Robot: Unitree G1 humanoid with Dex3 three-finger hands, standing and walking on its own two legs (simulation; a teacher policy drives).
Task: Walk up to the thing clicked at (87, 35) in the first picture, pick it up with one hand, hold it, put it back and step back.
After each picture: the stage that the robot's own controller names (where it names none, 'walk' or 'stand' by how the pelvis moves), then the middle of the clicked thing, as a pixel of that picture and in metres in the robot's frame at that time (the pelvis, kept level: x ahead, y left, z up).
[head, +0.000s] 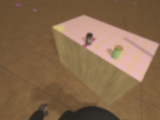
stand; (88, 39) +0.75 +0.05 +0.03
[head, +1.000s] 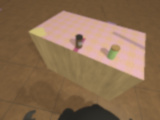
walk; (79, 41) +0.63 +0.11 +0.04
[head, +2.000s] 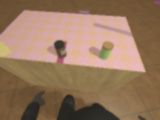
stand; (60, 49) +0.43 +0.22 +0.08
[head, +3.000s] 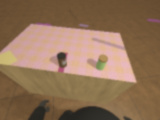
stand; (62, 60) +0.41 +0.23 +0.03
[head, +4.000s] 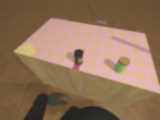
walk; (78, 57) +0.43 +0.12 +0.04
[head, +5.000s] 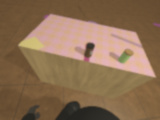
walk; (89, 50) +0.53 +0.03 +0.04
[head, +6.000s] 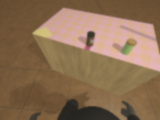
stand; (90, 39) +0.62 +0.08 +0.06
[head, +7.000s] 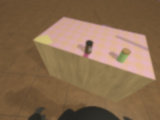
stand; (88, 47) +0.60 +0.06 +0.03
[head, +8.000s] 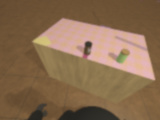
stand; (87, 48) +0.59 +0.05 +0.03
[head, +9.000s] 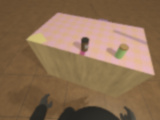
rise first; (84, 44) +0.59 +0.08 +0.03
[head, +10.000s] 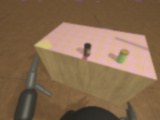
rise first; (87, 50) +0.59 +0.09 +0.03
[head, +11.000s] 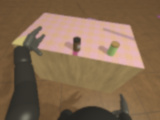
go down; (76, 44) +0.58 +0.09 +0.04
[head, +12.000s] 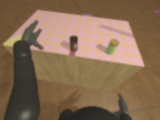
go down; (73, 44) +0.57 +0.09 +0.05
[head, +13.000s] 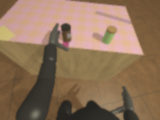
close in; (66, 33) +0.59 +0.11 +0.09
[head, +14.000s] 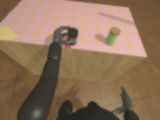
lift; (72, 37) +0.55 +0.08 +0.10
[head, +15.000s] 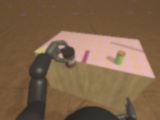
lift; (69, 58) +0.30 +0.13 +0.24
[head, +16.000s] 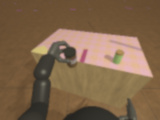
hold; (71, 57) +0.31 +0.12 +0.22
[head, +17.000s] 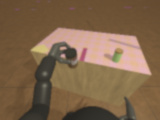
hold; (71, 58) +0.31 +0.12 +0.21
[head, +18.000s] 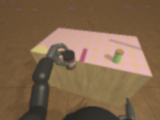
hold; (69, 60) +0.31 +0.13 +0.20
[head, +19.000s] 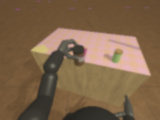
crouch; (78, 56) +0.34 +0.08 +0.21
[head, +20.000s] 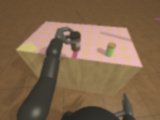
crouch; (75, 42) +0.45 +0.08 +0.21
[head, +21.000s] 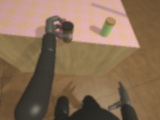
lower; (67, 33) +0.54 +0.07 +0.12
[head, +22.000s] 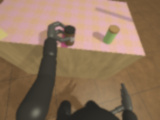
lower; (69, 36) +0.54 +0.08 +0.09
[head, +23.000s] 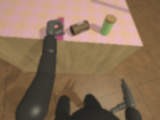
lower; (79, 28) +0.60 -0.02 +0.09
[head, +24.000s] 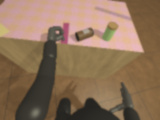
lower; (84, 34) +0.58 -0.02 +0.08
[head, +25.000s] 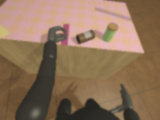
open; (85, 37) +0.56 -0.03 +0.08
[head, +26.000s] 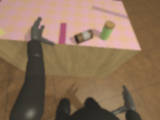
withdraw; (83, 36) +0.56 -0.03 +0.08
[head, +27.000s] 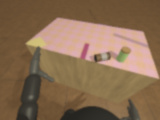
sink last; (102, 57) +0.51 -0.06 +0.03
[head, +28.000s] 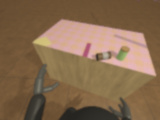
stand; (103, 56) +0.55 -0.06 +0.02
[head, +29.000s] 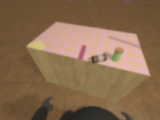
stand; (98, 58) +0.52 -0.06 +0.01
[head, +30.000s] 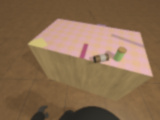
stand; (100, 58) +0.51 -0.07 +0.00
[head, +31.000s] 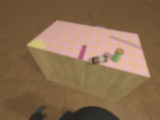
stand; (99, 59) +0.51 -0.06 +0.00
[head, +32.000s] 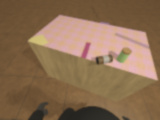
stand; (103, 59) +0.49 -0.09 +0.01
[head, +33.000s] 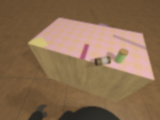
stand; (102, 61) +0.48 -0.08 +0.00
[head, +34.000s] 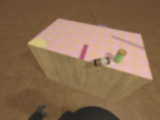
stand; (101, 61) +0.48 -0.08 +0.00
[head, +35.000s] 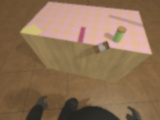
walk; (101, 47) +0.55 -0.05 +0.01
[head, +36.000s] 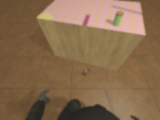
walk; (86, 72) +0.65 +0.07 -0.73
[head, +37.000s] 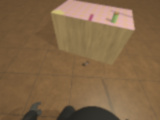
stand; (85, 63) +0.96 +0.03 -0.73
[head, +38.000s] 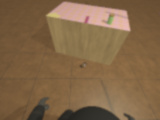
stand; (83, 64) +0.93 +0.07 -0.74
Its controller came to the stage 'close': yes
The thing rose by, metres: 0.18
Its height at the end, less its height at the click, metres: -0.78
